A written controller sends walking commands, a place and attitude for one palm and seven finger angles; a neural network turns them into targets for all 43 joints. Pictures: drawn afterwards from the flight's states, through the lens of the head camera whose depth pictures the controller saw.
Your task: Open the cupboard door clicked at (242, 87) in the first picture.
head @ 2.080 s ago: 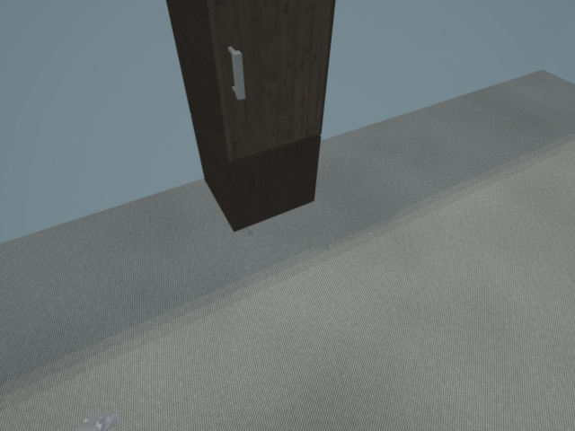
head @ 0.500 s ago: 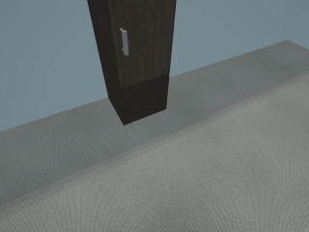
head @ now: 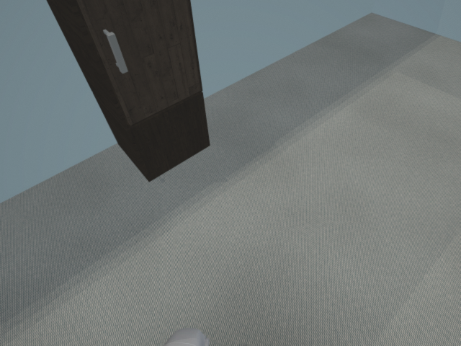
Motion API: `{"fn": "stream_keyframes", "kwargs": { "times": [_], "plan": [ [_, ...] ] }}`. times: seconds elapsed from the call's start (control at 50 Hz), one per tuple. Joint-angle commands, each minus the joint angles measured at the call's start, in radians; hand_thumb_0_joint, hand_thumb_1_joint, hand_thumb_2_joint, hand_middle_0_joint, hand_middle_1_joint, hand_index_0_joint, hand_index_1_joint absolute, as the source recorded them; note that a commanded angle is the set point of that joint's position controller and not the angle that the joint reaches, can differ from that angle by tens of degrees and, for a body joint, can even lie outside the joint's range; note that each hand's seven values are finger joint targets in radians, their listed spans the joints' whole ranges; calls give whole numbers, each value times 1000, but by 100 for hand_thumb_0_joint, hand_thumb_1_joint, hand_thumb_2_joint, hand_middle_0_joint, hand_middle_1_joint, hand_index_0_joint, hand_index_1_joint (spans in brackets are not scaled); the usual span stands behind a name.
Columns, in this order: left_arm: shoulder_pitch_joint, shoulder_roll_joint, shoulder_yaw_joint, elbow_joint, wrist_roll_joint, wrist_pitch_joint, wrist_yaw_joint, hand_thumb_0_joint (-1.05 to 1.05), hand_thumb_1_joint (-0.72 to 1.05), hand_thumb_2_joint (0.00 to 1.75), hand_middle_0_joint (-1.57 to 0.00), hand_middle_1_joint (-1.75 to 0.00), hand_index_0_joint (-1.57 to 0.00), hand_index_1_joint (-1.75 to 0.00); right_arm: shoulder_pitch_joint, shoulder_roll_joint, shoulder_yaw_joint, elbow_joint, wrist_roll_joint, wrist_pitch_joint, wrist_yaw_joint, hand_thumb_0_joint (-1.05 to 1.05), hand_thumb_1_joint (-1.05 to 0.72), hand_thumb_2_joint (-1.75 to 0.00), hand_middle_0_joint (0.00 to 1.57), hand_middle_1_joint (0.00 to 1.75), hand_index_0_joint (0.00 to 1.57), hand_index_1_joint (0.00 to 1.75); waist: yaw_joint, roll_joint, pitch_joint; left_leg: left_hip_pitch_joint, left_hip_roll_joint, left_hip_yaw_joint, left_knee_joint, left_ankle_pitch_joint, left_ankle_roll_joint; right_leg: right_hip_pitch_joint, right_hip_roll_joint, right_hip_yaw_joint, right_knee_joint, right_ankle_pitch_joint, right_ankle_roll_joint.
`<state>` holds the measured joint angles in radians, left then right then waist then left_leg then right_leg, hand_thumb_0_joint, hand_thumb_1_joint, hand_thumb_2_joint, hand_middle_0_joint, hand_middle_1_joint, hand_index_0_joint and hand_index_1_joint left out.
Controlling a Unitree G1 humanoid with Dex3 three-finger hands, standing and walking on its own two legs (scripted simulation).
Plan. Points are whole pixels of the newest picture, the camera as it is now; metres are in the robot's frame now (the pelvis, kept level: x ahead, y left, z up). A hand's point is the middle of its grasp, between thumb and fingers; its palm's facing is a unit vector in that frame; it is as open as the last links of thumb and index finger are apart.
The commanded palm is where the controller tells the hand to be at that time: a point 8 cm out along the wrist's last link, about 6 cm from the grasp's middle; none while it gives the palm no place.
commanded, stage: walk to a spot facing it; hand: left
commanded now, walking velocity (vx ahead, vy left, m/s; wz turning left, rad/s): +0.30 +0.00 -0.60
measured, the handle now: (115, 51) +0.98 +0.51 -0.01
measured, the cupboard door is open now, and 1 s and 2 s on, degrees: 0 0 0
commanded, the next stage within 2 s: turn to face it in 1.82 s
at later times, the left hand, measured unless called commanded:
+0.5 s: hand (116, 322) +0.18 +0.27 -0.18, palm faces -0.18 -0.96 -0.19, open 7.4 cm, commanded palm none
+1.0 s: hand (239, 196) +0.51 +0.04 -0.18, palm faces -0.59 -0.79 -0.17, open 7.4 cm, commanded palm none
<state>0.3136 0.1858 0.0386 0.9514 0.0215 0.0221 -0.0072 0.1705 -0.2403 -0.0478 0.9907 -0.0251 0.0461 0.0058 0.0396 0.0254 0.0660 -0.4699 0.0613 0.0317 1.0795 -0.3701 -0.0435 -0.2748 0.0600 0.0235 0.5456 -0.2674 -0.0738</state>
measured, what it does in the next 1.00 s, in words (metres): walks ahead, turning right: left foot, then right foot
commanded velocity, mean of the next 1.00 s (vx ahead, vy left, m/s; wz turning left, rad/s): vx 0.32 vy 0.00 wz -0.57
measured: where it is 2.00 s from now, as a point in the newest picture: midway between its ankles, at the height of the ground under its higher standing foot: (292, 262)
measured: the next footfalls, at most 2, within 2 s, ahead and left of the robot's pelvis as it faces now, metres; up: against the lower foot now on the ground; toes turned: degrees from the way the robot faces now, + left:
left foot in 0.38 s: +0.18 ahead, +0.16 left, +0.00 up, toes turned -9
right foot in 0.92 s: +0.37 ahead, -0.13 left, +0.00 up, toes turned -40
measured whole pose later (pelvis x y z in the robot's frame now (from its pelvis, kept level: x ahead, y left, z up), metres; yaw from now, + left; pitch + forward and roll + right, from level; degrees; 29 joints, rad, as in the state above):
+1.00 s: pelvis +0.31 -0.03 -0.02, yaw -35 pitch -1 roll +0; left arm 0.10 0.20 0.06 0.91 0.01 -0.03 -0.03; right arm 0.45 -0.15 -0.03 1.09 -0.01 -0.02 -0.01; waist -0.05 -0.03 0.14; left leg -0.27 0.14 0.12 1.32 -0.43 -0.04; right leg -0.40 0.07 -0.16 0.67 -0.26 -0.15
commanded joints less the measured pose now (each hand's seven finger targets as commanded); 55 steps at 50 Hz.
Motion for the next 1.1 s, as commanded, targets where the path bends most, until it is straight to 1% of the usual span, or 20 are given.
{"fn": "stream_keyframes", "kwargs": {
  "times": [0.0,0.24,0.28,0.32,0.34,0.36,0.38,0.4,0.42,0.52,0.72,0.76,0.82,0.86,0.88,0.9,0.92,0.98,1.04,1.08],
  "plan": [
    [51,210,54,-50,-5,-56,12,0,90,90,-20,-30,-20,-30,-40,-100,-36,-100,-3,-50,4,0,-90,-90,20,30,20,30,-11,-87,-80,-157,32,-38,23,103,-17,161,-244,391,-334,-132,-82],
    [124,197,61,-23,10,-64,13,0,90,90,-20,-30,-20,-30,-136,-56,-24,-183,8,-87,2,0,-90,-90,20,30,20,30,33,-168,-49,-78,-9,-17,-321,32,-18,163,-235,443,-298,-3,-128],
    [89,206,66,-36,9,-60,13,0,90,90,-20,-30,-20,-30,-105,-57,-25,-182,15,-95,-1,0,-90,-90,20,30,20,30,15,-180,-38,60,-31,-12,-427,28,-6,71,-223,445,-261,38,-118],
    [25,203,71,-49,3,-55,11,0,90,90,-20,-30,-20,-30,34,-72,-28,-139,18,-108,-12,0,-90,-90,20,30,20,30,-52,-149,-78,335,-48,6,-620,118,-1,-72,-149,376,-144,27,-67],
    [6,167,66,-63,-2,-54,6,0,90,90,-20,-30,-20,-30,155,-124,-40,-100,20,-115,-28,0,-90,-90,20,30,20,30,-105,-41,-126,565,30,-56,-689,92,14,-211,-76,310,0,-7,-30],
    [22,104,57,-79,-15,-53,-8,0,90,90,-20,-30,-20,-30,259,-237,-66,-74,4,-118,-33,0,-90,-90,20,30,20,30,-141,257,-181,729,313,-397,-800,-152,86,-429,47,153,293,-234,27],
    [-4,109,59,-92,-4,-60,-9,0,90,90,-20,-30,-20,-30,290,-257,-65,-81,5,-108,-31,0,-90,-90,20,30,20,30,-137,257,-128,612,458,-554,-898,-269,150,-480,7,56,490,-300,57],
    [-51,126,64,-110,3,-60,-16,0,90,90,-20,-30,-20,-30,231,-230,-57,-109,6,-104,-27,0,-90,-90,20,30,20,30,-116,137,-28,478,455,-540,-923,-277,183,-481,-59,60,555,-255,65],
    [-33,134,73,-83,13,-51,-20,0,90,90,-20,-30,-20,-30,180,-153,-38,-110,2,-107,-26,0,-90,-90,20,30,20,30,-79,103,5,374,382,-438,-945,-290,140,-443,-76,48,616,-176,68],
    [6,72,66,-43,18,-19,-44,0,90,90,-20,-30,-20,-30,175,-55,-6,-74,10,-140,-38,0,-90,-90,20,30,20,30,-16,119,28,362,227,-21,-880,281,36,-434,-121,-5,698,79,93],
    [-309,22,30,-125,13,-12,-56,0,90,90,-20,-30,-20,-30,369,-38,1,32,-3,-138,-45,0,-90,-90,20,30,20,30,-95,85,102,542,241,168,-838,690,107,-500,-118,-156,336,133,76],
    [-326,24,26,-129,9,-19,-55,0,90,90,-20,-30,-20,-30,375,-58,-4,43,-4,-132,-45,0,-90,-90,20,30,20,30,-92,100,90,566,246,222,-785,854,116,-410,-81,-203,207,92,48],
    [-194,64,39,-89,12,-29,-44,0,90,90,-20,-30,-20,-30,348,-108,-18,40,3,-128,-43,0,-90,-90,20,30,20,30,-22,128,-29,593,265,272,-557,1216,101,-186,-5,-239,130,44,-10],
    [37,137,63,-22,18,-49,-34,0,90,90,-20,-30,-20,-30,292,-129,-19,14,13,-125,-35,0,-90,-90,20,30,20,30,95,114,-169,406,241,288,-207,1049,60,228,-4,-217,7,113,-49],
    [139,240,84,1,18,-58,-25,0,90,90,-20,-30,-20,-30,304,-80,-10,-8,31,-122,-21,0,-90,-90,20,30,20,30,134,-62,-292,98,155,273,117,409,22,548,-244,93,-36,174,-148],
    [188,315,96,6,-6,-61,-6,0,90,90,-20,-30,-20,-30,303,-24,-6,-47,36,-129,-27,0,-90,-90,20,30,20,30,111,-189,-400,-157,4,163,466,-221,-18,676,-494,598,-105,373,-276],
    [145,321,102,-4,-22,-52,6,0,90,90,-20,-30,-20,-30,216,-52,-14,-70,31,-128,-31,0,-90,-90,20,30,20,30,104,-67,-328,-212,49,11,477,-155,18,594,-487,528,-178,292,-289],
    [-55,201,58,-40,-20,-66,11,0,90,90,-20,-30,-20,-30,187,-37,-14,-44,8,-101,-24,0,-90,-90,20,30,20,30,-15,37,-82,-111,141,-25,317,38,3,115,-373,308,-271,199,-93],
    [-103,165,47,-33,0,-84,12,0,90,90,-20,-30,-20,-30,256,8,-12,-21,-1,-70,-21,0,-90,-90,20,30,20,30,-91,-1,-25,-23,133,-2,169,64,-9,-90,-286,157,-307,211,-122],
    [-85,150,49,-24,0,-90,7,0,90,90,-20,-30,-20,-30,230,12,-13,-32,-3,-64,-16,0,-90,-90,20,30,20,30,-89,-68,-22,-43,125,10,86,114,-22,-95,-242,129,-316,201,-119]
  ]
}}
